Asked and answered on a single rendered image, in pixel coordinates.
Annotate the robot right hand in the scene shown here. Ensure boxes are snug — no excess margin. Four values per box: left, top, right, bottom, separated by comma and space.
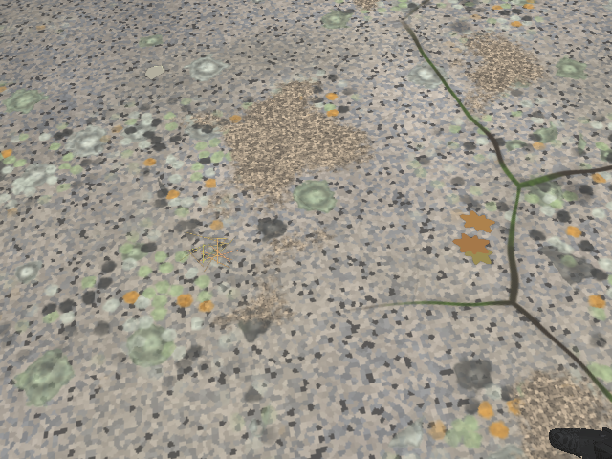
549, 427, 612, 459

